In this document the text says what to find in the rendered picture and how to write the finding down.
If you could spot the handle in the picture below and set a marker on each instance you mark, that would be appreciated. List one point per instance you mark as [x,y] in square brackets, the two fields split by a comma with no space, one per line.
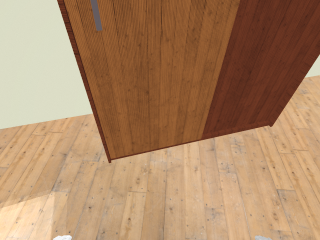
[96,15]

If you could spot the wardrobe door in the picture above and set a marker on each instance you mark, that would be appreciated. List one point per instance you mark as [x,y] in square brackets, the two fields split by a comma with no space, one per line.
[269,43]
[153,68]

